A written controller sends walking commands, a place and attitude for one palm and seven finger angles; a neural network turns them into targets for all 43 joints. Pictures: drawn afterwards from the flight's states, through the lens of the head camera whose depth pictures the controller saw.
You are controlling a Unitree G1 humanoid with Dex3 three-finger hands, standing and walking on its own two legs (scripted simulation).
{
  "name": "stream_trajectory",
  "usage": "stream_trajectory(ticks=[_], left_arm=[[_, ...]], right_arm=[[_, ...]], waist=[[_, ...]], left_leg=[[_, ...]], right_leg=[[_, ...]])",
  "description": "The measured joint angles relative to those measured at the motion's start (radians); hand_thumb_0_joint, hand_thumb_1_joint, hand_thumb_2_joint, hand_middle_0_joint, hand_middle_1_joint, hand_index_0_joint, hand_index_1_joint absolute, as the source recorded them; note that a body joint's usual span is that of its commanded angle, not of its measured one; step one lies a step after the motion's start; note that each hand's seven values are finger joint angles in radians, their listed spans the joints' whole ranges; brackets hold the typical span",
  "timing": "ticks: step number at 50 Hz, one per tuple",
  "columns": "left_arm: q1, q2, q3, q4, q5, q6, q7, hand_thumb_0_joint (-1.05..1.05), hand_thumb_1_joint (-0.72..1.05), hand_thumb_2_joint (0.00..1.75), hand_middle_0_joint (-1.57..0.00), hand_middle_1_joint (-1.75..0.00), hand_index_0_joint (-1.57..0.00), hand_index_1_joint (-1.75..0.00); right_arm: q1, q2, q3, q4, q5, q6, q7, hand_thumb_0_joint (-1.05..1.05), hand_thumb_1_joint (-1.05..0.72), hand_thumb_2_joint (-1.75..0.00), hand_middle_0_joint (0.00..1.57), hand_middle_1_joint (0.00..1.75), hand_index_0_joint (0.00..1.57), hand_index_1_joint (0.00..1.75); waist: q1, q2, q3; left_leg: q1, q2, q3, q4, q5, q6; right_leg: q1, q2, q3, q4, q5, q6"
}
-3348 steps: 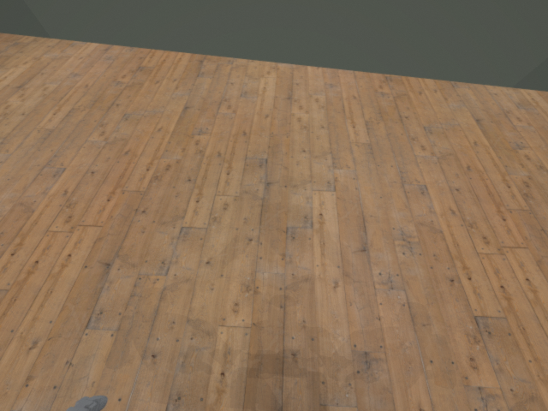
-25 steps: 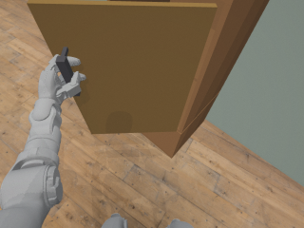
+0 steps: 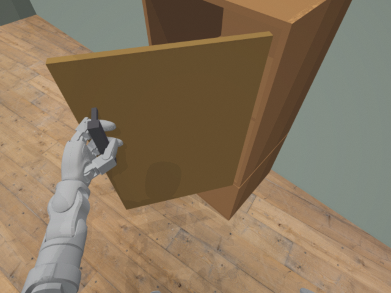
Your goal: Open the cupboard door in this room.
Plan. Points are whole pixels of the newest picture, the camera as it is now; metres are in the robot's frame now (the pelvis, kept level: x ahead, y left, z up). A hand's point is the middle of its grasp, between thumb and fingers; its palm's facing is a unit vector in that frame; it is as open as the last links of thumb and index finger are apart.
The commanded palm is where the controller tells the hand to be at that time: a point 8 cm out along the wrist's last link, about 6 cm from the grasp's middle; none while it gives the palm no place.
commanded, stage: pull the door open along its arc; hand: left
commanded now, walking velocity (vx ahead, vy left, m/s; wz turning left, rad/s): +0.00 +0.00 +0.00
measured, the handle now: (103, 138) +0.42 +0.20 +0.08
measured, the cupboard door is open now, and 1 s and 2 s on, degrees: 57 86 89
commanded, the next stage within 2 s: open thumb and fingers to let go in 0.62 s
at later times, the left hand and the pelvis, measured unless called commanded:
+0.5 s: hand (146, 209) +0.26 +0.09 +0.09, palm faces +0.44 -0.90 +0.03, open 6.1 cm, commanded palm +0.19 +0.13 +0.08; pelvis +0.00 -0.04 +0.01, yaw +4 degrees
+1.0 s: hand (164, 221) +0.24 +0.05 +0.09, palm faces +0.41 -0.91 +0.01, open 7.5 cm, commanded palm +0.19 +0.09 +0.08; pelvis +0.00 -0.05 +0.00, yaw +5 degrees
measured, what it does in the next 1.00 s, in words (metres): stands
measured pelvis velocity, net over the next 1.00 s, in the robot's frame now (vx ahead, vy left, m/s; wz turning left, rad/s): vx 0.00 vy -0.05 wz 0.09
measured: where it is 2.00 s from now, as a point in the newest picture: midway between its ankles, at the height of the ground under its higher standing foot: outside the picture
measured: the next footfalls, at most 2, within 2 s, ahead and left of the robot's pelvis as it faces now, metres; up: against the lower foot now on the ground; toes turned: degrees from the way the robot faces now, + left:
none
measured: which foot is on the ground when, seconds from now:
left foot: down 0.00-1.00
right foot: down 0.00-1.00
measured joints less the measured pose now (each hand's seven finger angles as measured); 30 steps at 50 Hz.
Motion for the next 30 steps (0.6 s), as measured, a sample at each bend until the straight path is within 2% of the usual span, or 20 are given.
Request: stream_trajectory(ticks=[1,4,8,11,16,19,22,30], left_arm=[[0.047,-0.02,-0.018,-0.058,-0.003,0.012,0.016,0.01,0.72,0.74,-0.36,-1.35,-0.34,-1.34],[0.168,-0.101,-0.087,-0.223,0.016,0.044,0.143,0.01,0.71,0.74,-0.36,-1.35,-0.35,-1.31],[0.292,-0.197,-0.17,-0.38,0.081,0.077,0.316,0.01,0.68,0.72,-0.37,-1.35,-0.36,-1.31],[0.347,-0.232,-0.232,-0.445,0.142,0.11,0.425,0.0,0.66,0.72,-0.38,-1.35,-0.37,-1.31],[0.413,-0.276,-0.303,-0.512,0.192,0.165,0.551,0.0,0.66,0.73,-0.37,-1.32,-0.37,-1.32],[0.449,-0.299,-0.329,-0.54,0.214,0.185,0.603,0.0,0.66,0.74,-0.37,-1.31,-0.37,-1.32],[0.49,-0.312,-0.349,-0.566,0.235,0.193,0.629,0.0,0.66,0.74,-0.36,-1.31,-0.37,-1.33],[0.637,-0.336,-0.421,-0.661,0.258,0.171,0.627,0.01,0.68,0.74,-0.33,-1.32,-0.36,-1.33]], right_arm=[[-0.007,0.003,-0.003,-0.006,0.0,-0.007,0.001,0.01,-0.91,-0.9,0.2,0.3,0.2,0.3],[-0.045,0.012,-0.003,-0.015,-0.01,-0.028,0.006,0.01,-0.91,-0.9,0.2,0.3,0.2,0.3],[-0.115,0.032,0.01,-0.034,-0.034,-0.028,0.015,0.01,-0.91,-0.9,0.2,0.3,0.2,0.3],[-0.161,0.048,0.02,-0.052,-0.051,-0.014,0.014,0.01,-0.91,-0.9,0.2,0.3,0.2,0.3],[-0.204,0.071,0.035,-0.073,-0.07,0.013,0.009,0.01,-0.91,-0.9,0.2,0.3,0.2,0.3],[-0.205,0.079,0.04,-0.078,-0.079,0.027,0.007,0.01,-0.91,-0.9,0.2,0.3,0.2,0.3],[-0.192,0.079,0.041,-0.078,-0.085,0.038,0.006,0.0,-0.91,-0.9,0.2,0.3,0.21,0.3],[-0.132,0.048,0.019,-0.064,-0.086,0.039,0.01,0.01,-0.91,-0.9,0.2,0.3,0.2,0.3]], waist=[[0.01,-0.001,-0.001],[0.033,-0.003,0.006],[0.051,-0.013,0.011],[0.062,-0.015,0.016],[0.069,-0.01,0.018],[0.069,-0.009,0.016],[0.067,-0.007,0.014],[0.058,0.004,0.02]], left_leg=[[0.012,-0.001,0.003,-0.006,0.0,0.0],[0.044,-0.006,0.005,-0.018,0.002,-0.001],[0.071,-0.015,-0.001,-0.028,0.008,-0.006],[0.089,-0.018,-0.013,-0.031,0.012,-0.012],[0.12,-0.018,-0.035,-0.04,0.018,-0.026],[0.137,-0.017,-0.047,-0.048,0.02,-0.036],[0.151,-0.015,-0.056,-0.054,0.022,-0.044],[0.171,-0.015,-0.067,-0.064,0.024,-0.055]], right_leg=[[0.01,-0.001,0.003,-0.004,0.0,0.001],[0.04,-0.006,0.004,-0.011,-0.002,0.001],[0.064,-0.013,-0.003,-0.006,-0.008,-0.003],[0.085,-0.016,-0.015,-0.004,-0.013,-0.009],[0.123,-0.013,-0.037,-0.01,-0.017,-0.023],[0.143,-0.009,-0.048,-0.016,-0.02,-0.032],[0.157,-0.007,-0.057,-0.018,-0.023,-0.04],[0.177,-0.004,-0.068,-0.017,-0.033,-0.053]])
